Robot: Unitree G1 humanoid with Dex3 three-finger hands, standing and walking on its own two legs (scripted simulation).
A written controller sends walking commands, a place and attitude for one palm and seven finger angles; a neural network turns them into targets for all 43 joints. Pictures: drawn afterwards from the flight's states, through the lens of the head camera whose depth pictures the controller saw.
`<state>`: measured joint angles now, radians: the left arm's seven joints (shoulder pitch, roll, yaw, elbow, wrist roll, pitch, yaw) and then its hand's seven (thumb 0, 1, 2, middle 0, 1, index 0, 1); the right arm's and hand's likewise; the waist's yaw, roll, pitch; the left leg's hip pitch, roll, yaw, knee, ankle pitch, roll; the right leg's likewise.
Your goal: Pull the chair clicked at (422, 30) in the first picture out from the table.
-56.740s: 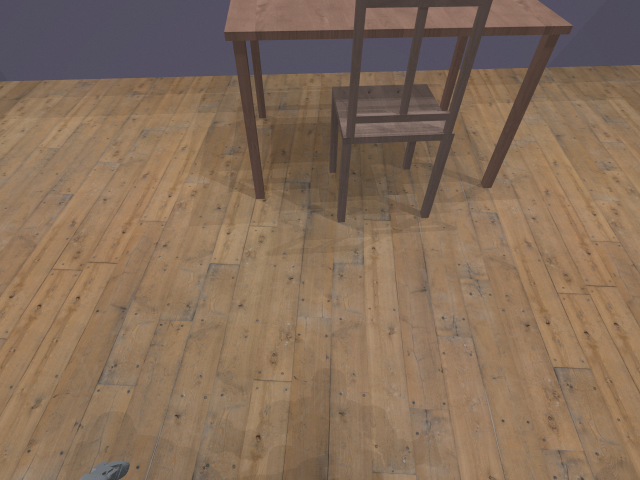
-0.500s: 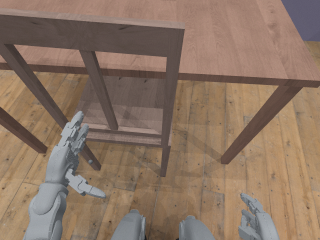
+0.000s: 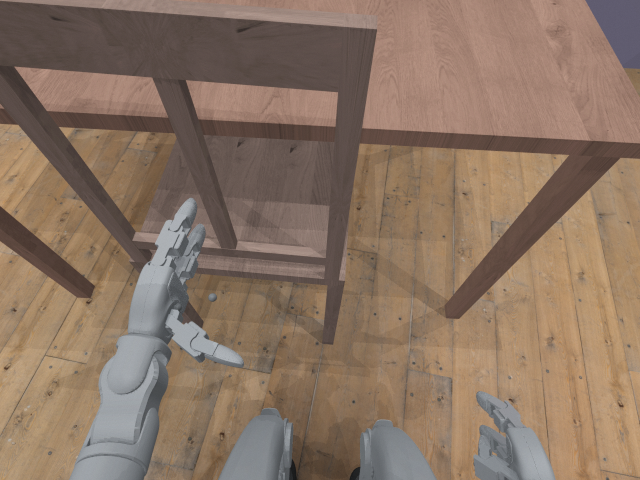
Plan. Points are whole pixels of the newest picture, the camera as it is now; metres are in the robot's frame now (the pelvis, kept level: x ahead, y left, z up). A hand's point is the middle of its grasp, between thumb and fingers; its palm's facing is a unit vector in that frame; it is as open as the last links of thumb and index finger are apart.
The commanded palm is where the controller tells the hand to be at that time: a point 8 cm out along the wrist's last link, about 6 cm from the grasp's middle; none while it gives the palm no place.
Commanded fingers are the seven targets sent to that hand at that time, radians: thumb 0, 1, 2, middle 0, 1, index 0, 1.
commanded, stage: aim the fingers beside a spindle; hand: left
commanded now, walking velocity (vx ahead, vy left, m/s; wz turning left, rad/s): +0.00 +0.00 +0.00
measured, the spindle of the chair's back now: (206, 182) +0.48 +0.18 +0.04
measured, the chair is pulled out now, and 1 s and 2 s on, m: -0.09 -0.09 -0.14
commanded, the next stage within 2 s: push the fingers through the gap in 0.66 s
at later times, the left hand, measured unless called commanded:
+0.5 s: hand (211, 292) +0.33 +0.15 +0.02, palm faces -0.08 -1.00 -0.03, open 16.9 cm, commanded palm +0.31 +0.20 +0.02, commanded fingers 0.00 -0.50 0.30 -0.06 -0.08 -0.06 -0.08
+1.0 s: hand (220, 280) +0.35 +0.14 +0.02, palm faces -0.08 -1.00 -0.04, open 16.9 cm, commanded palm +0.34 +0.19 +0.02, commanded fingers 0.00 -0.50 0.30 -0.06 -0.08 -0.06 -0.08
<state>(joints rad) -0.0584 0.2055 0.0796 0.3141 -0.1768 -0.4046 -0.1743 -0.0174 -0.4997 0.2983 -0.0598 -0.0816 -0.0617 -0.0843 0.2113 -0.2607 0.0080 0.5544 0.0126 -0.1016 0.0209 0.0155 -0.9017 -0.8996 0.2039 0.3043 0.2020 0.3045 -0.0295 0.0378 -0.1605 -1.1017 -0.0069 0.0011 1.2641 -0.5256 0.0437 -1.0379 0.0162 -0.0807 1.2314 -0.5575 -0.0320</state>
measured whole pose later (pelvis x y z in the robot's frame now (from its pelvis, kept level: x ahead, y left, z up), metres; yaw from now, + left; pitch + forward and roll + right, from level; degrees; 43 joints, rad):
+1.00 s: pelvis +0.00 +0.00 -0.01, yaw +0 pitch +22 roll -2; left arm -0.18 0.21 0.10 0.40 -0.16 -0.40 -0.16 -0.02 -0.50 0.30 -0.06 -0.08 -0.06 -0.08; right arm 0.20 -0.26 0.01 0.56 0.01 -0.07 0.02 0.01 -0.90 -0.90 0.20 0.30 0.20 0.30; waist -0.03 0.04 -0.16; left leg -1.15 0.00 0.00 1.30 -0.54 0.04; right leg -1.09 0.02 -0.08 1.27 -0.57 -0.04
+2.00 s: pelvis -0.03 +0.00 -0.02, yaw +0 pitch +24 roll -3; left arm -0.66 0.29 0.20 0.97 -0.12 -0.56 -0.18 -0.02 -0.50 0.30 -0.14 -0.13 -0.14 -0.13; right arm 0.29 -0.29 0.02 0.65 -0.01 -0.05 0.02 0.01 -0.90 -0.90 0.20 0.30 0.20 0.30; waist -0.07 0.04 -0.15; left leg -1.27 -0.01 -0.01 1.34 -0.49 0.04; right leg -1.20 0.01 -0.10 1.31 -0.53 -0.04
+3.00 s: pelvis +0.00 +0.01 +0.00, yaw -1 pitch +23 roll -3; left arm -0.24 0.23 0.15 0.52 -0.17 -0.46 -0.18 -0.02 -0.50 0.30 -0.06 -0.08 -0.06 -0.08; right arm 0.23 -0.27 0.00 0.56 0.00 -0.04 0.04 0.01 -0.90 -0.90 0.20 0.30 0.20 0.30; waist -0.04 0.04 -0.16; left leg -1.15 -0.01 0.00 1.28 -0.53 0.05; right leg -1.09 0.03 -0.06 1.24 -0.55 -0.02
